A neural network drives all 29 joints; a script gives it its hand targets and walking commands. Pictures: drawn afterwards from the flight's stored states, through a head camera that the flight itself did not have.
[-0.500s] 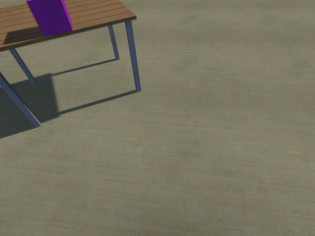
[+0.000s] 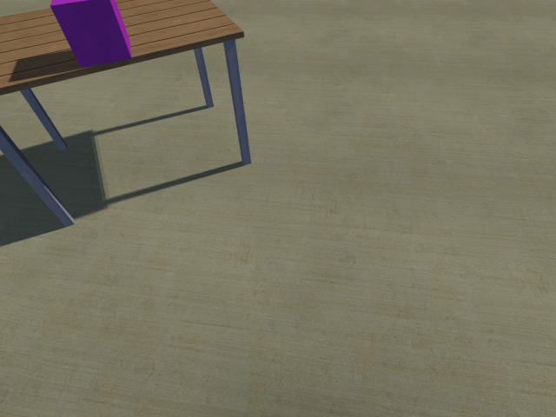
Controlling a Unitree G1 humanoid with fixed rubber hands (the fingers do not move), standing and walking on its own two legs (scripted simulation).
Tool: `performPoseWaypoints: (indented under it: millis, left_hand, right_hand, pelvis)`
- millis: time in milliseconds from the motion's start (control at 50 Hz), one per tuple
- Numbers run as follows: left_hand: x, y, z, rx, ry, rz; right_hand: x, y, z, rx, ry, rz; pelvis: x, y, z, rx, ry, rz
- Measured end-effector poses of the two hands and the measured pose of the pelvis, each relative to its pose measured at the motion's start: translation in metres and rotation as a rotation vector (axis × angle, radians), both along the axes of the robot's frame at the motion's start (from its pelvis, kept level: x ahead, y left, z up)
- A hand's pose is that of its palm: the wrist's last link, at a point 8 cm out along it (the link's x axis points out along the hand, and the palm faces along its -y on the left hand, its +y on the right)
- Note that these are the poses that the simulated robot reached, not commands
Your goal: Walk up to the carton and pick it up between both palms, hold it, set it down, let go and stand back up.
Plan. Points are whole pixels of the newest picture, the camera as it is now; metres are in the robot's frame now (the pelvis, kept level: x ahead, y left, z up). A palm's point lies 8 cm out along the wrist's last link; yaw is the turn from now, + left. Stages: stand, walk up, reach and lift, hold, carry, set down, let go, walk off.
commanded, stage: stand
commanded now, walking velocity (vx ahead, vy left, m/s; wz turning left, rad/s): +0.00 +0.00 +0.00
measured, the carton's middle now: (94, 24) +1.32 +0.68 +0.04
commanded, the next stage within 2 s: walk up in 0.24 s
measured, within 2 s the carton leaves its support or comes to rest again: neither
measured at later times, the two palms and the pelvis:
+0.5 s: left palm out of the picture -0.02 +0.21 -0.15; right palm out of the picture -0.02 -0.20 -0.15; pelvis +0.00 +0.00 +0.00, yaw +3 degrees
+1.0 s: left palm out of the picture +0.13 +0.39 -0.16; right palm (364, 407) +0.17 -0.11 -0.16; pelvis +0.12 +0.13 -0.04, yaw +16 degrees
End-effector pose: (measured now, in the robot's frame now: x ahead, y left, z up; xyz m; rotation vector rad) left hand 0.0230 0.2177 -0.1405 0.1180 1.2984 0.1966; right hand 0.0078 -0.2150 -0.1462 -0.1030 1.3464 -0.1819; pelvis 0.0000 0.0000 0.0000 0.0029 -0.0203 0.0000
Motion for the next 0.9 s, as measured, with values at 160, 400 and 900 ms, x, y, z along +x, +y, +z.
performPoseWaypoints:
  millis: [160,400,900]
  left_hand:
    - [-0.021,-0.008,-0.004,-0.02,0.069,0.017]
    - [-0.041,-0.019,-0.006,-0.048,0.113,0.028]
    - [0.027,0.157,-0.053,0.027,-0.054,0.118]
  right_hand:
    - [-0.01,0.003,0.0,-0.001,0.043,-0.012]
    - [-0.027,0.017,-0.002,0.032,0.093,-0.017]
    - [0.17,0.087,-0.017,-0.113,-0.168,0.272]
  pelvis:
    - [0.002,0.0,0.002,-0.003,-0.01,0.0]
    - [0.001,0.0,0.003,-0.005,-0.027,0.002]
    - [0.09,0.117,-0.053,0.018,-0.077,0.276]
